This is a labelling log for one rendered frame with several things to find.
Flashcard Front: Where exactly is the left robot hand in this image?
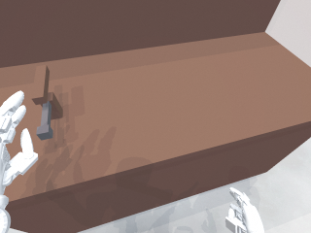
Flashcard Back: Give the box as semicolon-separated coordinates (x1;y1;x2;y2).
0;90;38;195

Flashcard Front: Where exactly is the robot left forearm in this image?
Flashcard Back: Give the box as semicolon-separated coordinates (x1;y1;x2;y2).
0;194;11;233

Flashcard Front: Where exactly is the counter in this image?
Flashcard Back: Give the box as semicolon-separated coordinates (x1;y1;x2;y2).
0;0;311;233

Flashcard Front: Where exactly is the right robot hand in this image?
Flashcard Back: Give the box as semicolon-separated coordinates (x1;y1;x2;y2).
225;187;264;233

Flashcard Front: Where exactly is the tap lever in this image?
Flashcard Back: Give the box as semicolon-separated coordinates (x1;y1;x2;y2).
36;101;53;141

